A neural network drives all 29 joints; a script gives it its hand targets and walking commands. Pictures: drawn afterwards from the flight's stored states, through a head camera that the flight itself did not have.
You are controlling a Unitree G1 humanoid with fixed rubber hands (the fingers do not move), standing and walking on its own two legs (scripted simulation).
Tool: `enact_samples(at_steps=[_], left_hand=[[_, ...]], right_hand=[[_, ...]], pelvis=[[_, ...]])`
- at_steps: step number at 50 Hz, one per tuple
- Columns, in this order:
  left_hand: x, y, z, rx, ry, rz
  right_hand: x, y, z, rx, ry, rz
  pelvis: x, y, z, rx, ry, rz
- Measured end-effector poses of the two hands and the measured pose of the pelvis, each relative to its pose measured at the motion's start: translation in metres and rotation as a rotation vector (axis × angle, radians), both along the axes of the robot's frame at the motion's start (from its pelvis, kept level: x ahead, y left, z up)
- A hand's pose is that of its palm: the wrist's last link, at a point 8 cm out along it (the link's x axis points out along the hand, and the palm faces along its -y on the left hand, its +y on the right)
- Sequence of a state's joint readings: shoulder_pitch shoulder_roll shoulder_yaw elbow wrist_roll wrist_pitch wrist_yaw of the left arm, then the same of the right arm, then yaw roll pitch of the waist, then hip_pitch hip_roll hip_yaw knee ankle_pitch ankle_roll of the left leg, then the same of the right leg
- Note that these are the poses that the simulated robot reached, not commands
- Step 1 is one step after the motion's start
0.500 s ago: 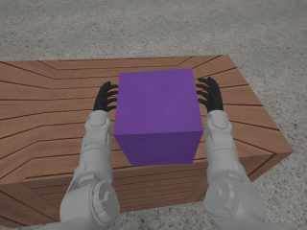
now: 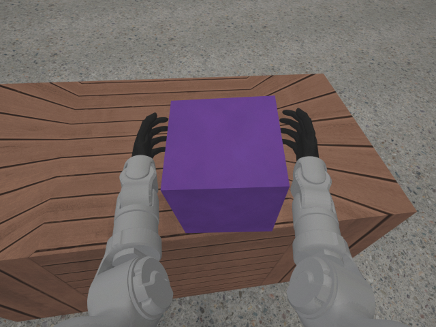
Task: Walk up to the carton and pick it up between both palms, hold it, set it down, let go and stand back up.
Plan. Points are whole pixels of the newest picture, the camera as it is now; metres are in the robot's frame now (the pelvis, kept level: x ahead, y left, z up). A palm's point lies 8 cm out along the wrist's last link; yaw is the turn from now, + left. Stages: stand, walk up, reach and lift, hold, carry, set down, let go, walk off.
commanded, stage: set down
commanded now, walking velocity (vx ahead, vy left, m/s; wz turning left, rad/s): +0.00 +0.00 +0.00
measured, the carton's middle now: (225, 171) +0.43 +0.02 -0.01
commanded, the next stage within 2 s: none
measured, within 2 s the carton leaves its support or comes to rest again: rests again in 0.82 s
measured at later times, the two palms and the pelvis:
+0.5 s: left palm (149, 154) +0.40 +0.17 +0.07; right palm (308, 154) +0.42 -0.13 +0.09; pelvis +0.00 +0.00 +0.00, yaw +0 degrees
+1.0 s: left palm (132, 155) +0.41 +0.22 +0.04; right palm (312, 157) +0.44 -0.15 +0.06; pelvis +0.00 +0.00 -0.02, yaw -1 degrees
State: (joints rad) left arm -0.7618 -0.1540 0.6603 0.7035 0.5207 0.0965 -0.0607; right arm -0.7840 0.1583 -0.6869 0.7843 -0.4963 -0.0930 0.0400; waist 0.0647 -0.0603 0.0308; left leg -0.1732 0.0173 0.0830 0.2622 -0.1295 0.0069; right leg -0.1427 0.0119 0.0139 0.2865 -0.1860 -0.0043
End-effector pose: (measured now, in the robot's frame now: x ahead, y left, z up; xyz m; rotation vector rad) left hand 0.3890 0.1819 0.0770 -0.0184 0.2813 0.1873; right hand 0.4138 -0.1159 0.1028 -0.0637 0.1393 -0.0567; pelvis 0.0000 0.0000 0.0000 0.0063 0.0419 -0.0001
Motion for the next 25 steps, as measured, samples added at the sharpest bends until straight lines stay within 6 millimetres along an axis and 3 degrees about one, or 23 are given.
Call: enact_samples(at_steps=[25], left_hand=[[0.0072, -0.0075, -0.0050, -0.009, -0.031, -0.019]], right_hand=[[0.0038, -0.0097, -0.0079, -0.012, 0.027, -0.006]], pelvis=[[0.0029, -0.0009, -0.0009, -0.001, 0.036, -0.007]])
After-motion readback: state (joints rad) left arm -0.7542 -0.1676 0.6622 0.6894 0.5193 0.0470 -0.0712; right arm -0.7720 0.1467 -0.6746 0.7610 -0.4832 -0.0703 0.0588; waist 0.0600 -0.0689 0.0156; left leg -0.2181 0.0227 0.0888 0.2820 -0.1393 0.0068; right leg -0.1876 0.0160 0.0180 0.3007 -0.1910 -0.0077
